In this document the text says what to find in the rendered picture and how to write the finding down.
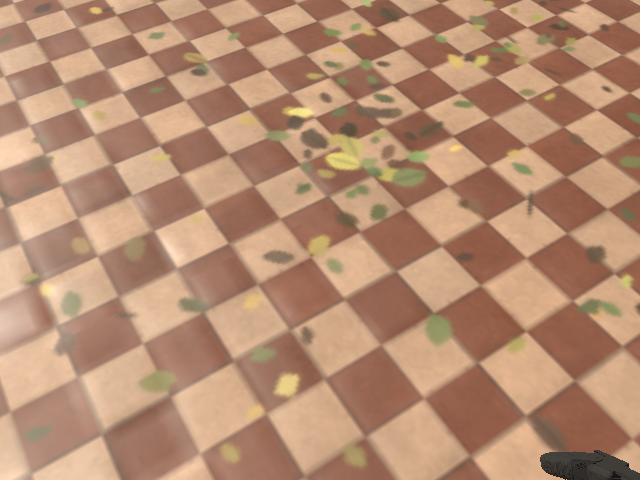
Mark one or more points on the right robot hand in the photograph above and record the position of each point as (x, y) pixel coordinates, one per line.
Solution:
(587, 466)

